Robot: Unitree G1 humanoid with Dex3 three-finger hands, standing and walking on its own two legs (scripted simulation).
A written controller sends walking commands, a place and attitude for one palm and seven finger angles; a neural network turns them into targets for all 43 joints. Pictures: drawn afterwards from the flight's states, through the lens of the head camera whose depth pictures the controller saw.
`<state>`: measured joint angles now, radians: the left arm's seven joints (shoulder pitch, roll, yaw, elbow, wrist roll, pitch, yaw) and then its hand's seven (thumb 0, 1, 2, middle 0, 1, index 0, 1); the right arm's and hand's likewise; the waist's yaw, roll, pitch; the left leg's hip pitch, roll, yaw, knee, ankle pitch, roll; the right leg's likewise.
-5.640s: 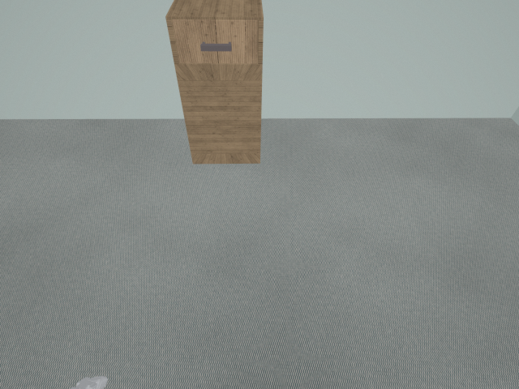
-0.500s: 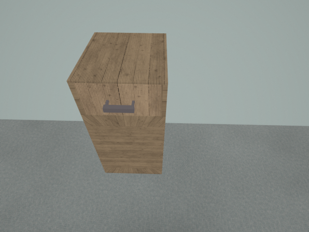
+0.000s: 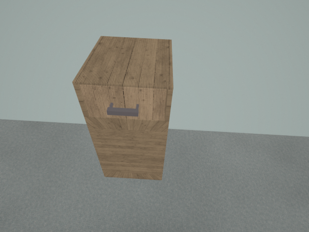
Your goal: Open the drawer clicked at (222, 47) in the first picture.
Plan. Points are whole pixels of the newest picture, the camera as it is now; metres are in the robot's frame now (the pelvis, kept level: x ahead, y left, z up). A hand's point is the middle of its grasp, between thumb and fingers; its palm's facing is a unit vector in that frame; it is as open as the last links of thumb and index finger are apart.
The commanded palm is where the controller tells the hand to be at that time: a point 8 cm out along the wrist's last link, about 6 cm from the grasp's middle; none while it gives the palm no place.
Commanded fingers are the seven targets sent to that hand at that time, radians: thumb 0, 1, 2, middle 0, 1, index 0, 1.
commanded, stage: look again from close up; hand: left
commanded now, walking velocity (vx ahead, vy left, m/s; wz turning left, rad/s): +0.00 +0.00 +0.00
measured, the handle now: (123, 108) +0.60 +0.16 -0.07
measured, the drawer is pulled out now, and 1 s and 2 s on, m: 0.00 0.00 0.00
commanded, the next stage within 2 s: shuffle to correct the standing spot in 0.30 s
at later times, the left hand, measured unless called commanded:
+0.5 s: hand out of the picture -0.03 +0.21 -0.17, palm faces +0.02 -0.98 -0.18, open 7.4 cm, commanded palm none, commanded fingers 0.00 0.90 0.90 -0.20 -0.30 -0.20 -0.30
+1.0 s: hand out of the picture -0.03 +0.15 -0.18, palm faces +0.08 -0.99 -0.10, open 7.4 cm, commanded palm none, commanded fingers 0.00 0.90 0.90 -0.20 -0.30 -0.20 -0.30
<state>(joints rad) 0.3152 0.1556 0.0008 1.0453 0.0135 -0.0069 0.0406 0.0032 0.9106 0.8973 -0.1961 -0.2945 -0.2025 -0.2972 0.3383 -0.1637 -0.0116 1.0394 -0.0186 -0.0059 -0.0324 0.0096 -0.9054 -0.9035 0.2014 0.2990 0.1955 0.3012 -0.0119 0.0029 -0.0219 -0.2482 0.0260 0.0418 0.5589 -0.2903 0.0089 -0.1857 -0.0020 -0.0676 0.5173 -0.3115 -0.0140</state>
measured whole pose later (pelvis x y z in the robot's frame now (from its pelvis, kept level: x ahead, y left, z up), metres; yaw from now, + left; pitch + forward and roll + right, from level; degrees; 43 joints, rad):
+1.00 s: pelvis +0.04 +0.01 +0.00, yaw +0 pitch +0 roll -2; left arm 0.46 0.09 0.02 1.11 0.03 -0.01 0.02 0.00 0.91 0.90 -0.20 -0.29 -0.20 -0.30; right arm 0.30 -0.15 -0.04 1.07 -0.02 -0.02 -0.02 0.02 -0.92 -0.90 0.20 0.30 0.20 0.30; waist 0.01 0.00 -0.01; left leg -0.35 0.07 0.12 0.65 -0.32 0.04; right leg -0.10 0.02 -0.13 0.46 -0.35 -0.03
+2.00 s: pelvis +0.10 -0.03 +0.01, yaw -1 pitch +0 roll -1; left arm 0.28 0.20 0.07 1.03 0.03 0.06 0.01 0.00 0.91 0.90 -0.20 -0.29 -0.20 -0.30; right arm 0.26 -0.16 -0.03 1.00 -0.03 0.02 -0.02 0.01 -0.91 -0.90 0.20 0.30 0.20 0.30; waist 0.02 -0.02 -0.02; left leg -0.19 0.00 0.05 0.48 -0.29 0.04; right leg -0.46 -0.03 -0.02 0.86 -0.32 0.02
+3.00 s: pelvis +0.10 -0.05 +0.00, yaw -2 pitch -2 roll -1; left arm 0.35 0.12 -0.02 1.12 0.01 -0.01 0.04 0.00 0.91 0.90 -0.20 -0.29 -0.20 -0.30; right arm 0.29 -0.16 -0.01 1.06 -0.01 0.00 -0.03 0.01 -0.92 -0.90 0.20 0.30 0.19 0.30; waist 0.00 -0.01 0.00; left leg -0.21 0.02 0.05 0.55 -0.30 0.02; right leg -0.18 0.01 -0.07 0.49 -0.28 -0.02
